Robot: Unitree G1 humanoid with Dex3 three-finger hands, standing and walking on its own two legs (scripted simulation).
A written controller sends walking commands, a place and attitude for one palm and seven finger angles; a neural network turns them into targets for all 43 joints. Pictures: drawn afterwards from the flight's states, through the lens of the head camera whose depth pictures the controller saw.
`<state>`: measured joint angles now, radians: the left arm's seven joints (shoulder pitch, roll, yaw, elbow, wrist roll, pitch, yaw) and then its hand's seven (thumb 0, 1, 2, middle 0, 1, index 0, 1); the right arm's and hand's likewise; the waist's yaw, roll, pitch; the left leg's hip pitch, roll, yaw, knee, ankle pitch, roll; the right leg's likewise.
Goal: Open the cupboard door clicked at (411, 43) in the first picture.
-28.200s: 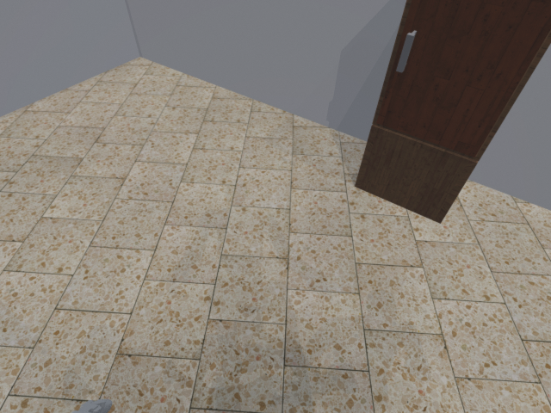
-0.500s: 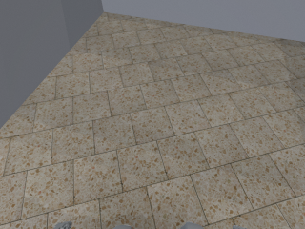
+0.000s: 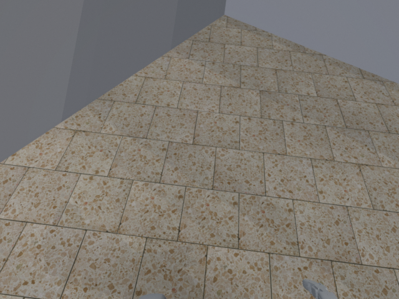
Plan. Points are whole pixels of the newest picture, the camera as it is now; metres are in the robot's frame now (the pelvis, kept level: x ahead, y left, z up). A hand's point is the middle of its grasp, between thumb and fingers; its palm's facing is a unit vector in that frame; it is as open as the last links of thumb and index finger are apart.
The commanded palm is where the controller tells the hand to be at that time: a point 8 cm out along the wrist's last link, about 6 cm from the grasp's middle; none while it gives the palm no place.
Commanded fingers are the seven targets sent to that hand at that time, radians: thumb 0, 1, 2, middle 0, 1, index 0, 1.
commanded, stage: turn to face it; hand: left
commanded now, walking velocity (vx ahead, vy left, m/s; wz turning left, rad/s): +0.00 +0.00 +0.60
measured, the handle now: out of the picture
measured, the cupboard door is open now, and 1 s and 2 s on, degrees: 38 38 38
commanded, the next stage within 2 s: none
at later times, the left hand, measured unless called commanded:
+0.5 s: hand out of the picture +0.07 +0.18 -0.13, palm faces +0.24 -0.92 -0.30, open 7.4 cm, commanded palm none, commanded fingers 0.00 0.90 0.90 -0.20 -0.30 -0.20 -0.30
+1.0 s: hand out of the picture -0.07 +0.19 -0.16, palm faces +0.58 -0.77 -0.26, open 7.4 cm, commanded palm none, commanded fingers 0.00 0.90 0.90 -0.20 -0.30 -0.20 -0.30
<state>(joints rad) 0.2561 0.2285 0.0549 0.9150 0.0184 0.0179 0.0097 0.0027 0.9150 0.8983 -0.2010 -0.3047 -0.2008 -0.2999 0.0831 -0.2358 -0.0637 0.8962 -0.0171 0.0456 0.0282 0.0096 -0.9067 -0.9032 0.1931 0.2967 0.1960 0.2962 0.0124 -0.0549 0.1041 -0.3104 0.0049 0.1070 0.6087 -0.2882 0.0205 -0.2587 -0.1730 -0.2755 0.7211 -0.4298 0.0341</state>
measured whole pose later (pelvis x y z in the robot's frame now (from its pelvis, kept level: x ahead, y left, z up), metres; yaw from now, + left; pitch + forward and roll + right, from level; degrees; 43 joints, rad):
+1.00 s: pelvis +0.01 -0.03 +0.01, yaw +35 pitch +1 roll +0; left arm 0.20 0.28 0.08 0.92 0.02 0.07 0.01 0.01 0.91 0.90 -0.20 -0.30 -0.19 -0.30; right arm 0.10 -0.23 -0.05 0.88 -0.02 0.03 0.00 0.01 -0.90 -0.90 0.20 0.30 0.20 0.30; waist 0.02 -0.05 0.10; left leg -0.32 -0.02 0.02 0.58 -0.27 0.04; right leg -0.48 -0.11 -0.03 1.12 -0.45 0.08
